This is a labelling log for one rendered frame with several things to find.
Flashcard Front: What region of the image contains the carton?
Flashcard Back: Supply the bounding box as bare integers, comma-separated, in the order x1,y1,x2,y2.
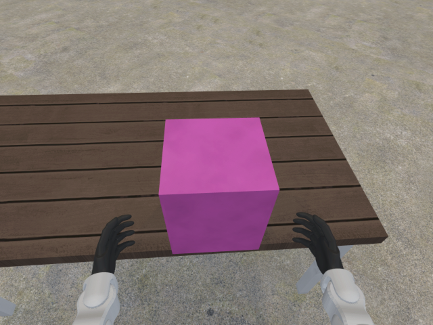
159,117,279,254

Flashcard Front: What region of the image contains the left robot hand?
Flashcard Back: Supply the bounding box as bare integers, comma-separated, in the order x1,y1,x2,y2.
91,215,135,275

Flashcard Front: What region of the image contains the right robot forearm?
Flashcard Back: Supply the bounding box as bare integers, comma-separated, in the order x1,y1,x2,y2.
320,268,375,325

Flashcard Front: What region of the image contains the left robot forearm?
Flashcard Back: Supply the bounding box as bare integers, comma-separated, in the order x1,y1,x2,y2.
72,272,120,325

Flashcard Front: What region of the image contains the right robot hand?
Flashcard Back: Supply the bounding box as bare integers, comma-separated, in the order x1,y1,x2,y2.
292,212,344,274

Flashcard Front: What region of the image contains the table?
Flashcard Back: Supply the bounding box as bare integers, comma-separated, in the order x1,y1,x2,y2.
0,89,388,316

